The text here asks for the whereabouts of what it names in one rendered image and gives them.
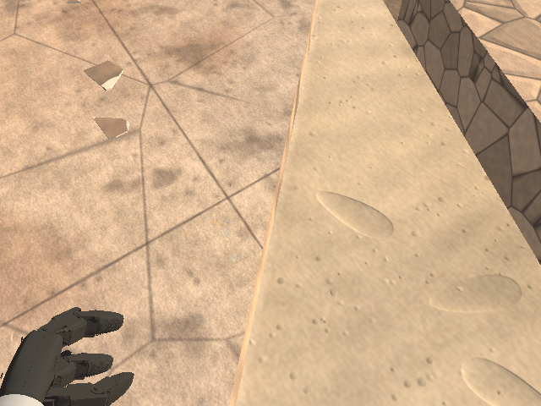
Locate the left robot hand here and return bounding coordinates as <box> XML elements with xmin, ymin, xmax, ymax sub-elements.
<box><xmin>0</xmin><ymin>307</ymin><xmax>134</xmax><ymax>406</ymax></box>

